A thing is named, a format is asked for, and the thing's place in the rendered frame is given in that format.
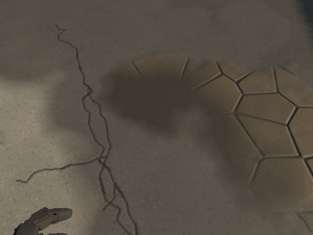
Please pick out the left robot hand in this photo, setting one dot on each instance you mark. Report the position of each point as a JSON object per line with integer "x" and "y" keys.
{"x": 42, "y": 219}

